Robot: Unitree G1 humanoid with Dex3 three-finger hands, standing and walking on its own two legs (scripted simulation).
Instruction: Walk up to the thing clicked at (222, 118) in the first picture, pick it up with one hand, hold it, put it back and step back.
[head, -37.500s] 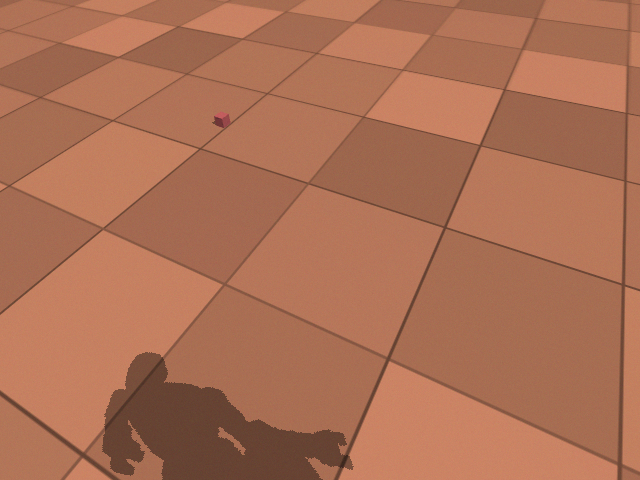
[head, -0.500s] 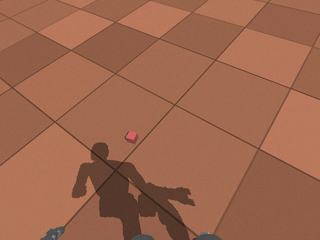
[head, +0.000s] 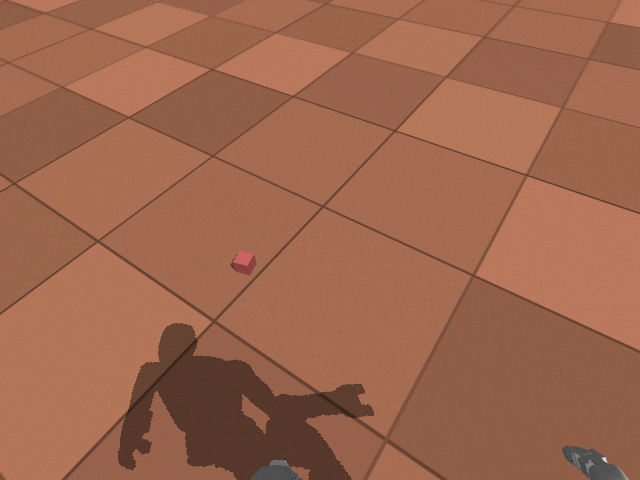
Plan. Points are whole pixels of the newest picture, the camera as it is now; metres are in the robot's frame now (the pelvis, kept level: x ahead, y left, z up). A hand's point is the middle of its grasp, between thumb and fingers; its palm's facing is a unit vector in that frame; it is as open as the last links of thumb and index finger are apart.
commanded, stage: step back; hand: left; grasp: from above
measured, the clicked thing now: (245, 262) +0.99 +0.35 -0.72
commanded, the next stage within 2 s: stand in 1.04 s
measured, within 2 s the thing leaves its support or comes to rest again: neither
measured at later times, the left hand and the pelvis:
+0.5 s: hand out of the picture +0.07 +0.29 -0.13, palm faces +0.05 -0.93 -0.37, open 7.4 cm; pelvis +0.00 +0.01 +0.02, yaw +4 degrees
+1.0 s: hand out of the picture +0.11 +0.27 -0.14, palm faces +0.14 -0.93 -0.35, open 7.4 cm; pelvis +0.04 +0.00 +0.01, yaw +7 degrees
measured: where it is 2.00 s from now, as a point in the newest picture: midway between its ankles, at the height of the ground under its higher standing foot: outside the picture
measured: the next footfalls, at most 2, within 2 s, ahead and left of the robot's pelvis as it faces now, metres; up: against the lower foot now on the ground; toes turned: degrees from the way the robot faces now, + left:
left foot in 0.26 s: +0.02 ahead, +0.13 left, +0.00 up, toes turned +3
right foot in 0.60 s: +0.14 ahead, -0.13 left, +0.00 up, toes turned +2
